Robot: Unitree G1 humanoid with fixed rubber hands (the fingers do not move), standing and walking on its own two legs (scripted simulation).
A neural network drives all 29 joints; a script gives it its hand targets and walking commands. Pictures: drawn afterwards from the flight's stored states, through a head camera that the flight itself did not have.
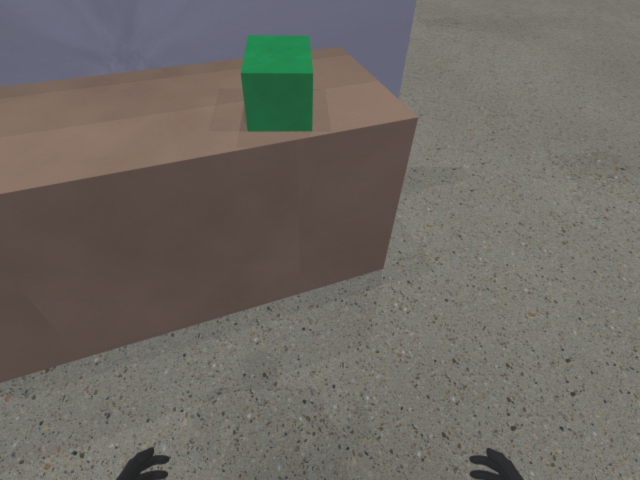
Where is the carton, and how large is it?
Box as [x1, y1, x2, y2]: [241, 35, 312, 131]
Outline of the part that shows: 248,35 241,69 242,87 248,131 311,130 312,68 308,36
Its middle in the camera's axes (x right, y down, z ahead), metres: -0.11 -0.44 +1.06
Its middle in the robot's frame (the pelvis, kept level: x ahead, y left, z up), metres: +1.10 +0.12 +0.00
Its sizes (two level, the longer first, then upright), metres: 0.250 0.172 0.155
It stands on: a pedestal, 0.68 m high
